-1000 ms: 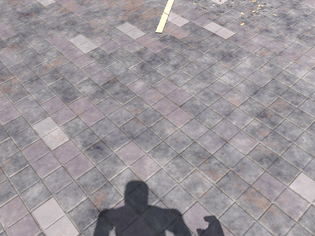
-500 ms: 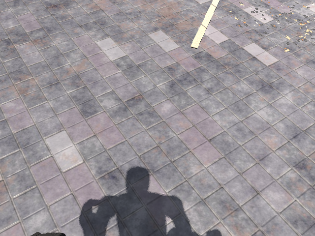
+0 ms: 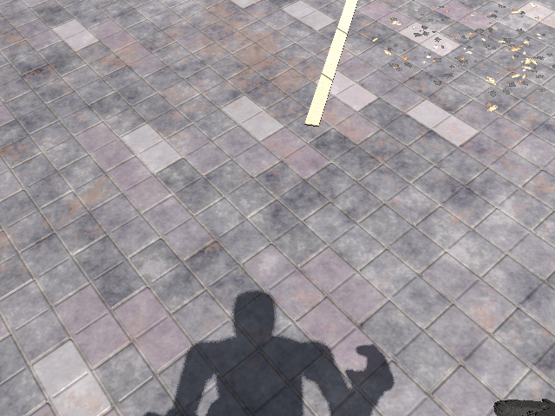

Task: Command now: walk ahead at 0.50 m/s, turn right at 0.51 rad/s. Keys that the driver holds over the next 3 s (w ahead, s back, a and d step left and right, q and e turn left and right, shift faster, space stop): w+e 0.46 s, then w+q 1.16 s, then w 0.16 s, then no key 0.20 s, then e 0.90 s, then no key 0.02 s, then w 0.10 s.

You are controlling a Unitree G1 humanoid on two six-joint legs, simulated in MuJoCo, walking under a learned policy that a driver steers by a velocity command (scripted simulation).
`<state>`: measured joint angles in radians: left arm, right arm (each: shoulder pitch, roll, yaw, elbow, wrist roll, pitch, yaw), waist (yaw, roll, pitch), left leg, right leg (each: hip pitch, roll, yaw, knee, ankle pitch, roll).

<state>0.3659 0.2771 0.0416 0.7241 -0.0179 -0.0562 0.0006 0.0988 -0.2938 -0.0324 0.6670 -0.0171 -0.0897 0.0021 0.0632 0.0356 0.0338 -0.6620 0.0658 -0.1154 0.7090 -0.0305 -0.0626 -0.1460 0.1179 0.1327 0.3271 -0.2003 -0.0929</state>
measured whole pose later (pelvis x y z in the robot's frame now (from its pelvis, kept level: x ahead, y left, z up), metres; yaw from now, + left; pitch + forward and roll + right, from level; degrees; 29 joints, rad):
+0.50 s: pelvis +0.27 +0.03 +0.00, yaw -18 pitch +1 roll +2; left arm 0.17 0.32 0.06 0.63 -0.02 -0.02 -0.01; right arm 0.33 -0.29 -0.07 0.82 0.00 -0.09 0.01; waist -0.08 -0.05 0.04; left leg -0.04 -0.03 0.12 0.26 -0.24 0.02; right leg -0.70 -0.10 0.07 0.89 -0.10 0.01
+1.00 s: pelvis +0.51 -0.10 +0.00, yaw -9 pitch +0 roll -2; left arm 0.33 0.27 0.08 0.80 0.02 -0.09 0.00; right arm 0.17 -0.31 -0.07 0.79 0.02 -0.02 0.02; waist 0.05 0.05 0.03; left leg -0.68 0.11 -0.06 0.90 -0.06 -0.01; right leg -0.03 0.02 -0.19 0.25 -0.22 -0.03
